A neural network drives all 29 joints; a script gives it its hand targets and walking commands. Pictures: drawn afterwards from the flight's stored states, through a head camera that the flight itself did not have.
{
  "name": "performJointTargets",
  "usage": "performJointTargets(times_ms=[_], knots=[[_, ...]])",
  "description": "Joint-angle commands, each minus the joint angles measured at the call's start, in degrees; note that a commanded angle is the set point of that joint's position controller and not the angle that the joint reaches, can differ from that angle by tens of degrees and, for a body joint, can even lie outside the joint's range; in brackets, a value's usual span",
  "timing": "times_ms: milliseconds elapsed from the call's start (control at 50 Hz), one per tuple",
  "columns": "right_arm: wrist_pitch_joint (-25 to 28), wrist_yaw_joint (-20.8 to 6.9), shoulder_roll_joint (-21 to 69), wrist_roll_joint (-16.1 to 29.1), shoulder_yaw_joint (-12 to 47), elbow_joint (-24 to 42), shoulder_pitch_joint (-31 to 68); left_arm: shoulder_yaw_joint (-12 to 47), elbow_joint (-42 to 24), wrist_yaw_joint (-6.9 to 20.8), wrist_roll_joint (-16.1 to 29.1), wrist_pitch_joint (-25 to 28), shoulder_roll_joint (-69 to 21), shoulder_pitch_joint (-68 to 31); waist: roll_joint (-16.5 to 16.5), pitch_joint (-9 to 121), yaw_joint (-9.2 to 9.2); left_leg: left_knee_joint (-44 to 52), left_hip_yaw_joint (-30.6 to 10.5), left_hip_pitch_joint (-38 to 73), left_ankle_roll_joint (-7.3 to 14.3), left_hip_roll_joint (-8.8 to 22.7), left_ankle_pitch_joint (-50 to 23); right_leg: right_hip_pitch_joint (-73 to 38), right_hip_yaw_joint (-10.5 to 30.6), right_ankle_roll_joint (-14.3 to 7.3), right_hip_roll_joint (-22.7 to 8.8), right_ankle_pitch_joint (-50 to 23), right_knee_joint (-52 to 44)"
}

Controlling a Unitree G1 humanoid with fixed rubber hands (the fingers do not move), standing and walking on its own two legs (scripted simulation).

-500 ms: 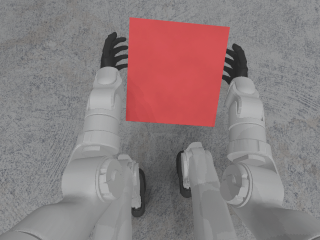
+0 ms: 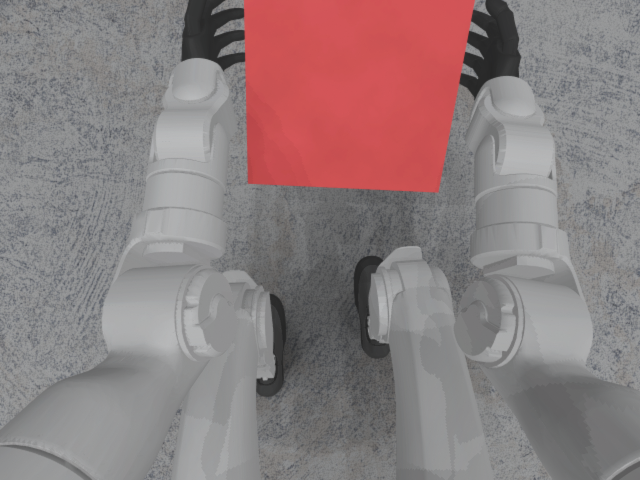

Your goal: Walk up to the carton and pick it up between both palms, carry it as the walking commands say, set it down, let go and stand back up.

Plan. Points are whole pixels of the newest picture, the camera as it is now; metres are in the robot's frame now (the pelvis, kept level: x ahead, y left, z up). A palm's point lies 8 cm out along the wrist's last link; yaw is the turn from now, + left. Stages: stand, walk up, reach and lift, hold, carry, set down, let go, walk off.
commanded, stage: set down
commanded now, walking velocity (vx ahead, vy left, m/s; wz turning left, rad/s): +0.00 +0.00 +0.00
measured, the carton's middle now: (344, 77) +0.54 -0.09 -0.19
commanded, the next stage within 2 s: none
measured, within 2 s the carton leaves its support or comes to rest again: neither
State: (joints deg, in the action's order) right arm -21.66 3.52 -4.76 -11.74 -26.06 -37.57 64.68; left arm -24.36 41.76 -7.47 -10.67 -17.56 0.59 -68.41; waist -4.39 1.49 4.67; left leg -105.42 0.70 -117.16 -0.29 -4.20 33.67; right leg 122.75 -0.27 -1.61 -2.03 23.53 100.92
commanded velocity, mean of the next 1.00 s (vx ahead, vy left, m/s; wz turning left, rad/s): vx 0.00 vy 0.00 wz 0.00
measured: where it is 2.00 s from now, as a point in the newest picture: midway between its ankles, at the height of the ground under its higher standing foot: (321, 342)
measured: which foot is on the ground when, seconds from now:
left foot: down 0.00-1.00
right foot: down 0.00-1.00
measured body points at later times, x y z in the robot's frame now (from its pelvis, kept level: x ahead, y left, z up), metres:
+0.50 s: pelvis +0.00 +0.00 -0.05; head +0.35 -0.05 +0.22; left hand +0.57 +0.06 -0.19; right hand +0.52 -0.25 -0.20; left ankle +0.08 +0.11 -0.44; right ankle +0.13 -0.12 -0.44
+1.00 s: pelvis +0.00 +0.01 -0.10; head +0.37 -0.04 +0.14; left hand +0.59 +0.06 -0.26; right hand +0.54 -0.25 -0.26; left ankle +0.08 +0.11 -0.44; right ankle +0.13 -0.12 -0.44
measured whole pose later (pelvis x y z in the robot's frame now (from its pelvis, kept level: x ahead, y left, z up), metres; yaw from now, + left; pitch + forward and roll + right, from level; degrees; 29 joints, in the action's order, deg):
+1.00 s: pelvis +0.00 +0.01 -0.10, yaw +0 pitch +38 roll +1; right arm -17.0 0.6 -17.5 -1.4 -18.8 -50.9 84.0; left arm -15.4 52.4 -9.7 -0.1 -14.5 11.5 -86.8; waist -3.9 -21.6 7.0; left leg -126.8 1.2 -125.1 -0.4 -6.4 39.6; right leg 131.3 0.5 -0.8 -2.3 28.0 121.6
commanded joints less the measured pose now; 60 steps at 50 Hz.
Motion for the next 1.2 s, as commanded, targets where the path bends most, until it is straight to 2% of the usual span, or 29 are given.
performJointTargets(times_ms=[0,280,700,820,900,1180], knots=[[3.04,-16.26,50.34,10.40,29.42,2.46,39.73,27.70,2.46,16.60,8.45,0.23,-53.92,-33.76,3.23,64.79,3.70,9.26,1.89,14.03,-0.01,-8.06,-9.49,-53.26,-1.12,2.35,8.24,-18.25,-3.85],[4.48,-15.78,46.29,12.53,30.13,1.52,43.63,28.77,1.95,15.89,10.36,1.50,-50.04,-37.95,3.33,62.19,3.83,3.15,2.40,9.82,0.05,-7.75,-8.88,-51.39,-1.11,2.33,7.68,-19.96,2.53],[7.11,-16.90,37.26,16.30,29.44,-1.02,52.22,31.14,2.94,13.09,14.87,3.56,-44.63,-46.94,0.95,56.80,6.33,-5.64,1.38,14.31,0.10,-7.19,-12.91,-44.89,-2.37,1.42,6.44,-21.38,12.49],[7.74,-17.42,36.69,18.03,29.38,-3.26,53.03,31.67,3.54,12.92,16.12,4.34,-42.93,-49.01,0.99,53.26,5.99,-8.04,1.42,12.89,0.23,-6.87,-13.70,-44.11,-2.07,1.31,6.18,-22.71,15.27],[7.51,-17.76,35.89,17.34,28.24,-5.24,52.05,31.65,5.38,13.41,16.56,4.15,-43.02,-49.31,-0.33,50.48,7.37,-8.90,1.33,13.10,0.16,-6.68,-12.32,-42.24,-2.26,1.01,5.89,-20.79,15.91],[7.08,-19.39,35.55,14.81,23.99,-10.99,49.96,27.56,10.33,14.64,14.30,4.01,-41.67,-48.42,-1.46,37.74,6.95,-9.66,1.42,8.67,0.45,-6.23,-6.84,-35.98,-2.00,0.63,5.77,-14.29,16.22]])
